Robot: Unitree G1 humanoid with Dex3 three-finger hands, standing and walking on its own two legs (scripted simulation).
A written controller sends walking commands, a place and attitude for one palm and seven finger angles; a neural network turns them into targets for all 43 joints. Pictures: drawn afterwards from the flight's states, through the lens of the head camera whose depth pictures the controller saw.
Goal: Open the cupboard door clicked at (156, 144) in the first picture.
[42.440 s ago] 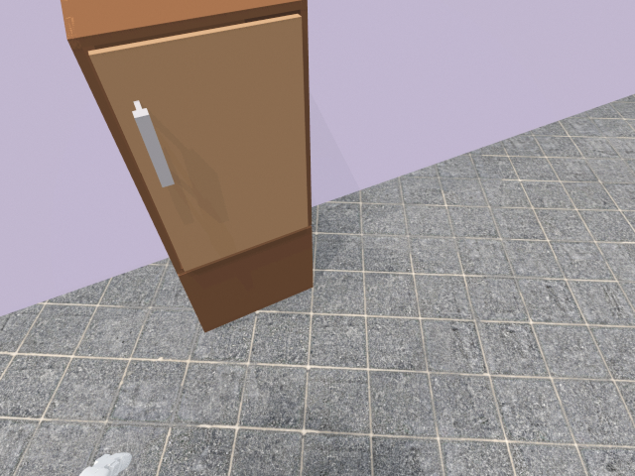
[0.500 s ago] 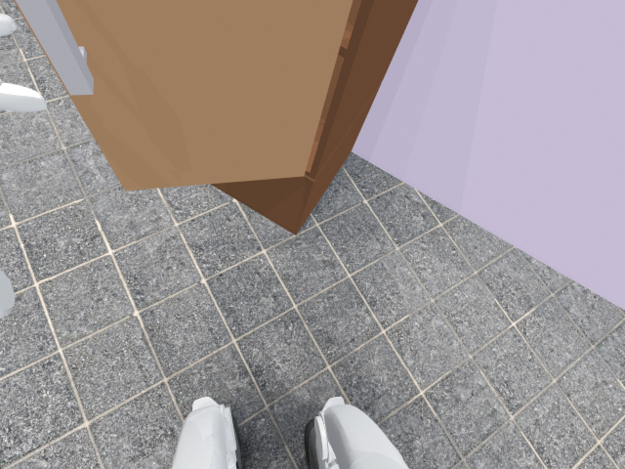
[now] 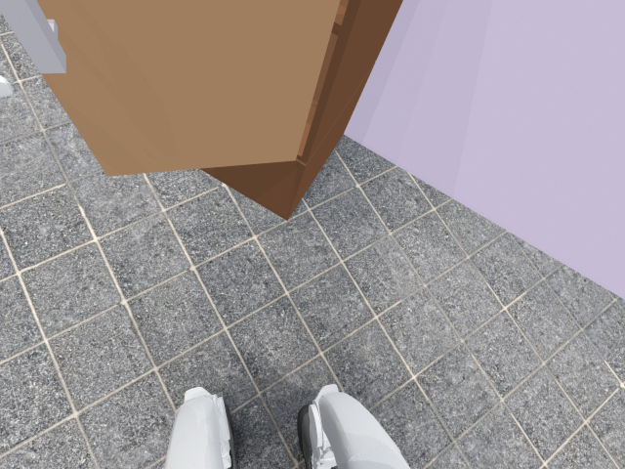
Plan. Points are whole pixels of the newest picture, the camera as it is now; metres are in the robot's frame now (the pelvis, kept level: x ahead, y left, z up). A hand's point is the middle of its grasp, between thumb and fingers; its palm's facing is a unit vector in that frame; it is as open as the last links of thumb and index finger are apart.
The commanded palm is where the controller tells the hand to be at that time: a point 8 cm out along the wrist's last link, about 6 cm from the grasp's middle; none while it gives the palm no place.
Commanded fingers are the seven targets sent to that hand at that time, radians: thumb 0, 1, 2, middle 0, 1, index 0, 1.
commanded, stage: slide the fingers in behind the handle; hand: left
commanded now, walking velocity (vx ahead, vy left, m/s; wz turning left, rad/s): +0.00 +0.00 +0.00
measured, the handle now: out of the picture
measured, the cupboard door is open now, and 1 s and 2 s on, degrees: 41 40 40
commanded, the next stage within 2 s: close the thumb around the handle in 1.54 s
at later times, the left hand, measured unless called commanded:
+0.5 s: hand out of the picture +0.57 +0.27 +0.11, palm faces +0.09 -1.00 +0.00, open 14.1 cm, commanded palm +0.56 +0.28 +0.11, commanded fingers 0.00 -0.50 0.30 -0.30 -1.20 -0.30 -1.20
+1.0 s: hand (45, 21) +0.57 +0.20 +0.11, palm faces +0.07 -1.00 -0.03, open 14.0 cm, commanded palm +0.56 +0.23 +0.11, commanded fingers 0.00 -0.50 0.30 -0.30 -1.20 -0.30 -1.20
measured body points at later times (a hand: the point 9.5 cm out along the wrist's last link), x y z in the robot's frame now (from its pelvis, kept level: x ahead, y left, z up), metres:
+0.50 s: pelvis +0.01 +0.00 +0.01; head +0.18 +0.05 +0.42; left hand +0.56 +0.32 +0.11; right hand -0.03 -0.25 -0.08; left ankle +0.04 +0.10 -0.66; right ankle -0.01 -0.13 -0.66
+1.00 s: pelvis +0.00 -0.01 +0.01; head +0.17 +0.02 +0.43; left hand +0.56 +0.25 +0.12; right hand -0.04 -0.26 -0.09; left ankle +0.04 +0.10 -0.66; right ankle -0.01 -0.13 -0.66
